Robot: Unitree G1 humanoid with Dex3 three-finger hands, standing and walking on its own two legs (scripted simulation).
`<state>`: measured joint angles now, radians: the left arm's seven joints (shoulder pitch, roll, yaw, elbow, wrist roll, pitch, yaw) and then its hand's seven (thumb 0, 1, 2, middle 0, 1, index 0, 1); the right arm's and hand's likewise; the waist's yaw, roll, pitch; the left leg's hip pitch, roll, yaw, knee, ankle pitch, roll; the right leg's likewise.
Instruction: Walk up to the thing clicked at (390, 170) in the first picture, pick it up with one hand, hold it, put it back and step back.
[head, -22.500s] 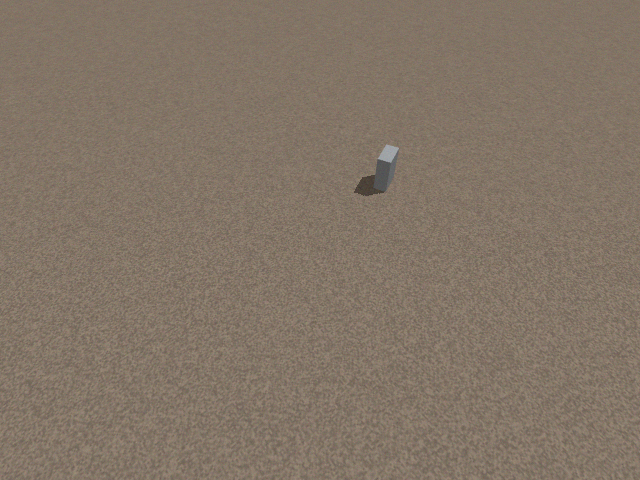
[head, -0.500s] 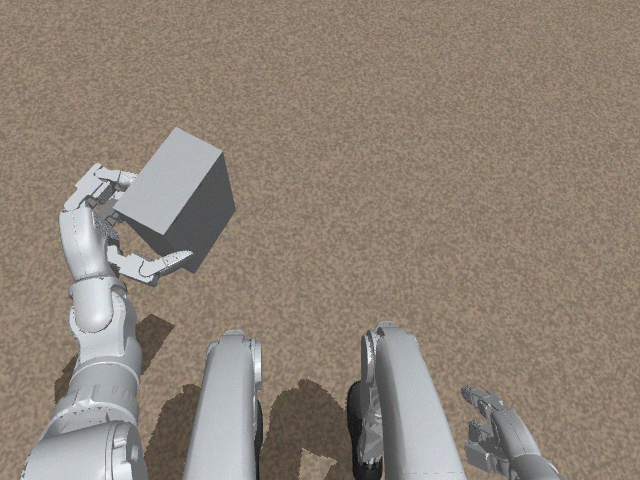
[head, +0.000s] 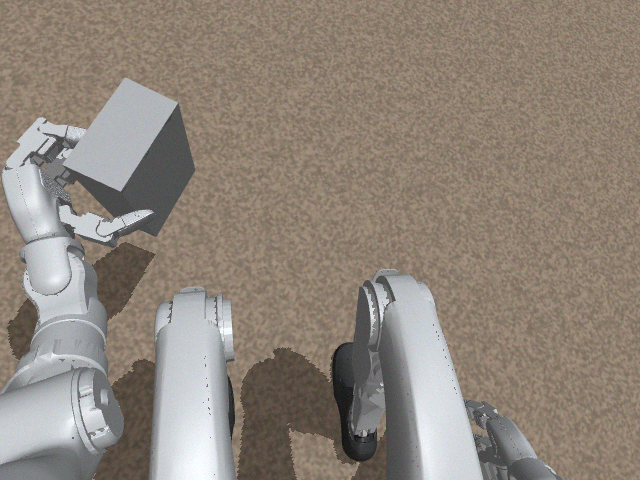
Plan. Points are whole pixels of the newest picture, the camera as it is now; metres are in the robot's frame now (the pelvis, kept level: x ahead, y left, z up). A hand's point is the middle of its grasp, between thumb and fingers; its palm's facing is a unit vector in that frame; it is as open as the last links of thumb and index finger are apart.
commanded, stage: crouch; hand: left
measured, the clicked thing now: (142, 168) +0.48 +0.19 -0.07
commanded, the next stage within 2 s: lower in 0.52 s
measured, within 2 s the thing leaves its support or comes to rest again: neither
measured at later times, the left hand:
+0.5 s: hand (113, 199) +0.46 +0.24 -0.12, palm faces +0.27 -0.96 -0.02, open 10.9 cm
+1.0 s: hand (127, 213) +0.46 +0.24 -0.19, palm faces +0.30 -0.95 +0.00, open 11.0 cm
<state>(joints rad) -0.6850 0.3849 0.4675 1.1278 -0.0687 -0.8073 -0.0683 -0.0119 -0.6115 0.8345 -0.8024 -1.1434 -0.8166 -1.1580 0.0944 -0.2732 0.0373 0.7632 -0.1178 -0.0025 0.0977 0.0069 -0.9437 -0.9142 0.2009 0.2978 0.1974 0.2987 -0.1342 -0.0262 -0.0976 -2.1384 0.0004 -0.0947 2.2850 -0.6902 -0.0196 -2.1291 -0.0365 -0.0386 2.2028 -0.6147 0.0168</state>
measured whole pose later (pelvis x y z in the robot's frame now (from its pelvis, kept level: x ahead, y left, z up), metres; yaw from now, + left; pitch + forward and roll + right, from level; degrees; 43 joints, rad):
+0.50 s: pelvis +0.00 +0.00 -0.05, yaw -3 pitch +27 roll -8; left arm -0.69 0.48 0.50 1.16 -0.05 -0.84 -0.05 -0.01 -0.61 0.86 -0.79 -1.16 -0.80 -1.17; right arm 0.04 -0.30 0.14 0.72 -0.17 0.02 0.13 0.00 -0.93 -0.91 0.20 0.30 0.20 0.30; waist -0.18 -0.06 0.01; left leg -2.24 -0.01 -0.16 2.46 -0.69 -0.02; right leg -2.20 -0.02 -0.08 2.32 -0.59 0.03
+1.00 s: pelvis -0.01 +0.01 -0.07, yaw -6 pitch +21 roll -12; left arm -0.69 0.61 0.56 1.28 -0.05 -0.95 0.00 -0.01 -0.61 0.86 -0.78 -1.17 -0.79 -1.19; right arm -0.03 -0.33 0.27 0.67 -0.24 0.03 0.15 0.00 -0.94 -0.91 0.20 0.30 0.20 0.30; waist -0.24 -0.13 0.15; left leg -2.26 -0.01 -0.23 2.57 -0.70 -0.02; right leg -2.19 0.00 -0.13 2.38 -0.57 0.05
